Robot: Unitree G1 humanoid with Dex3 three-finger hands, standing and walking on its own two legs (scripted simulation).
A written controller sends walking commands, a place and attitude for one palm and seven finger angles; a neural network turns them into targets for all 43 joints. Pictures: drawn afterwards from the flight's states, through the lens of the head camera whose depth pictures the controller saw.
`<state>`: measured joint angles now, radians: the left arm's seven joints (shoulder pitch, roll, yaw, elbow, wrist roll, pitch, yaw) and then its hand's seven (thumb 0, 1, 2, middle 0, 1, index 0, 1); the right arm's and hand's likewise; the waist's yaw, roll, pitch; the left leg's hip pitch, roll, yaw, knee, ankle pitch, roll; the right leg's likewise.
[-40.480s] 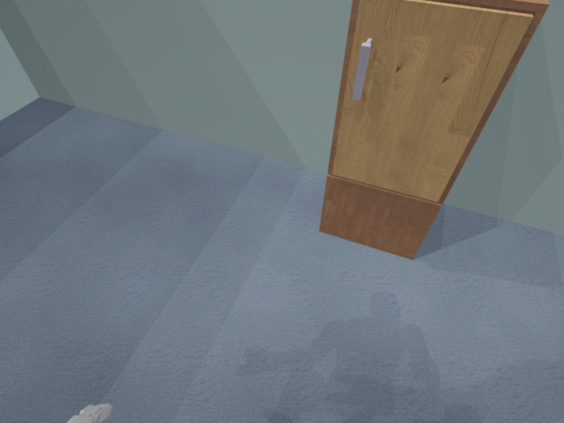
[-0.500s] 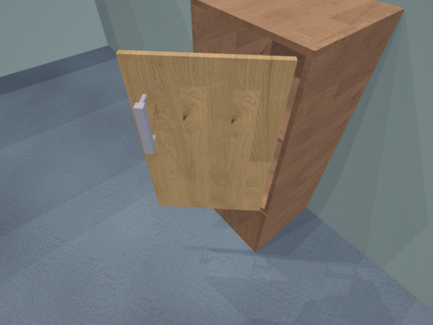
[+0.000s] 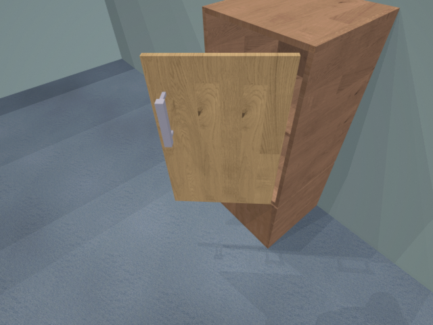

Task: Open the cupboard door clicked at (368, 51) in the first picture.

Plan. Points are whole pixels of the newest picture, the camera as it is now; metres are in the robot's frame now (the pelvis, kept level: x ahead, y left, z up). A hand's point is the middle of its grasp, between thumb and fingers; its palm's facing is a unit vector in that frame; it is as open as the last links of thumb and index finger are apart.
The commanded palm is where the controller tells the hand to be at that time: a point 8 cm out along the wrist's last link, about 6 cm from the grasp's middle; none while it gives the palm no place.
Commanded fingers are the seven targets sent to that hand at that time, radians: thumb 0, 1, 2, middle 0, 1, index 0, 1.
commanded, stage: come to a stop and stand still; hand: left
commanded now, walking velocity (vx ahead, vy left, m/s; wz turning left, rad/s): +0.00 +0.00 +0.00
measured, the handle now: (166, 120) +0.62 +0.18 +0.04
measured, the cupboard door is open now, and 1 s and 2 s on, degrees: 47 47 47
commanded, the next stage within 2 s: look again from close up in 0.18 s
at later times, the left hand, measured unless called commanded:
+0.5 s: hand out of the picture +0.01 +0.15 -0.17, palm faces +0.02 -0.99 -0.17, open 7.4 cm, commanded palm none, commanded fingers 0.00 0.90 0.90 -0.20 -0.30 -0.20 -0.30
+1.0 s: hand out of the picture +0.07 +0.16 -0.17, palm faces +0.02 -0.98 -0.21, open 7.4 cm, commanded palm none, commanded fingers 0.00 0.90 0.90 -0.20 -0.30 -0.20 -0.30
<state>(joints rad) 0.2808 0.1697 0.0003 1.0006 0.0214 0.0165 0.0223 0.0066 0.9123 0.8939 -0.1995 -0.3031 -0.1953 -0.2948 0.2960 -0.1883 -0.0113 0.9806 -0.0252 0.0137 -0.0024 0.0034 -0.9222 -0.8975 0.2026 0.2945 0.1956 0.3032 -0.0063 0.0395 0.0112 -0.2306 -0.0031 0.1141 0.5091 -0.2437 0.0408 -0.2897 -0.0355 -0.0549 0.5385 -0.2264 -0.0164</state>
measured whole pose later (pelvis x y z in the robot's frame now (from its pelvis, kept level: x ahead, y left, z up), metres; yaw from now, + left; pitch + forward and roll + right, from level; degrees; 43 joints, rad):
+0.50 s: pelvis +0.02 -0.01 +0.00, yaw +0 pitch -1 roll +1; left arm 0.31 0.12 -0.01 1.11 0.02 -0.01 0.02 0.01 0.92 0.89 -0.20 -0.30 -0.20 -0.29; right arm 0.34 -0.13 0.01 1.12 -0.01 -0.02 -0.01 0.00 -0.91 -0.90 0.20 0.29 0.19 0.30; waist -0.01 0.00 0.03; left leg -0.22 0.00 0.10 0.47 -0.24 0.02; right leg -0.28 -0.01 -0.05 0.50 -0.21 -0.02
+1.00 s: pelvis +0.05 -0.01 +0.01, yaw +0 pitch +0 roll +1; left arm 0.25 0.16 0.00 1.10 0.01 -0.02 0.03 0.01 0.92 0.89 -0.20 -0.30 -0.19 -0.29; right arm 0.25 -0.16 0.00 1.13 -0.01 -0.03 -0.03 0.00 -0.91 -0.90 0.20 0.29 0.20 0.30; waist 0.00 0.00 0.04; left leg -0.15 0.01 0.10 0.43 -0.27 0.01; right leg -0.21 0.00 -0.05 0.47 -0.25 -0.03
